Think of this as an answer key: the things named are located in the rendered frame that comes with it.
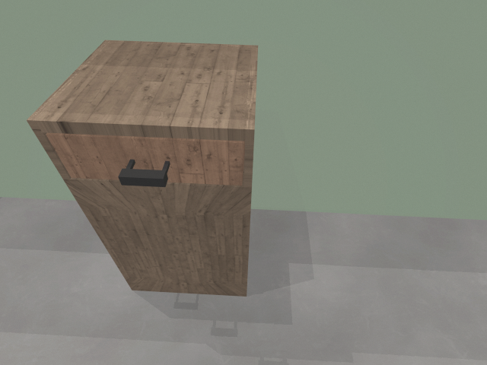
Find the handle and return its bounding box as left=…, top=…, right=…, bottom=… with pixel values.
left=118, top=160, right=170, bottom=187

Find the drawer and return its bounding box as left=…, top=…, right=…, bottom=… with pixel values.
left=46, top=133, right=245, bottom=186

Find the cabinet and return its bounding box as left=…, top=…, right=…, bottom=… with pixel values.
left=27, top=40, right=258, bottom=297

